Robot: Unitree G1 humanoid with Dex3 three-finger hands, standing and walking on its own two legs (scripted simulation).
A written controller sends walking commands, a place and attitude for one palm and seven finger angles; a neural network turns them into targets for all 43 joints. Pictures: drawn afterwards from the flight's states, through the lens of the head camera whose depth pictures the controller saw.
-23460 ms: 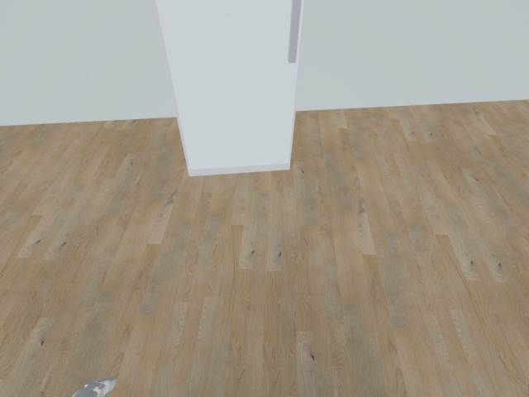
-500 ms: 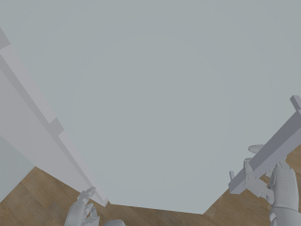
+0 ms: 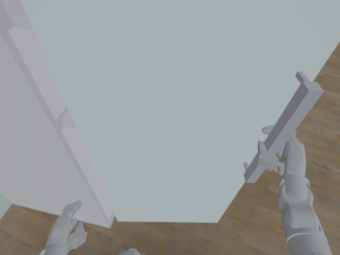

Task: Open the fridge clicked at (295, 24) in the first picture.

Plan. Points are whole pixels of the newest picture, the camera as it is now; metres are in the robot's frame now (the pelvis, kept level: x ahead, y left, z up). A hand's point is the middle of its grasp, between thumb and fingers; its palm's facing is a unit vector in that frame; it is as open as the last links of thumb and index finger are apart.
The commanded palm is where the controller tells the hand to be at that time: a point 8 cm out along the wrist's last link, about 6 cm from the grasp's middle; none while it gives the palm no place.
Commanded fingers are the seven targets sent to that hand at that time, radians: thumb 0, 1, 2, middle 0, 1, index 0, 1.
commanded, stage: stop walking and hold the door back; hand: right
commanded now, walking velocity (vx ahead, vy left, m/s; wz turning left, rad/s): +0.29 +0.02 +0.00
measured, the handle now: (269, 137) +0.38 -0.23 +0.09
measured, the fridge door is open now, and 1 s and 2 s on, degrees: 78 67 67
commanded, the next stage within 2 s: loosen the grip on the handle in 0.38 s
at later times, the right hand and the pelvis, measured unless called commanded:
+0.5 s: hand (258, 130) +0.41 -0.21 +0.08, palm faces +0.22 +0.95 -0.23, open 5.9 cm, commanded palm +0.36 -0.26 +0.07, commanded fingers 0.00 -0.66 -0.78 0.45 1.40 0.45 1.40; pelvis -0.03 +0.00 +0.00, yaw -1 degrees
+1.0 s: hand (258, 136) +0.44 -0.24 +0.02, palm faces +0.29 +0.93 -0.24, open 13.6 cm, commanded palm +0.39 -0.27 +0.05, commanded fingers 0.00 0.55 -0.20 0.25 1.15 0.25 1.15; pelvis +0.01 -0.03 -0.02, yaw -3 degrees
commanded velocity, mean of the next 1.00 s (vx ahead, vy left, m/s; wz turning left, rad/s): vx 0.07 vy -0.03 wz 0.00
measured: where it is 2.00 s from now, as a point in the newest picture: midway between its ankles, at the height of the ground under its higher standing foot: outside the picture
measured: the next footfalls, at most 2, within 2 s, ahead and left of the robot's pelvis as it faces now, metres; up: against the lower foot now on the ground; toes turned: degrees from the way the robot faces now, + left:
left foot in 0.18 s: +0.08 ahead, +0.11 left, +0.00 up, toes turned -1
right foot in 0.52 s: +0.04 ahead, -0.14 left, +0.00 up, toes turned -6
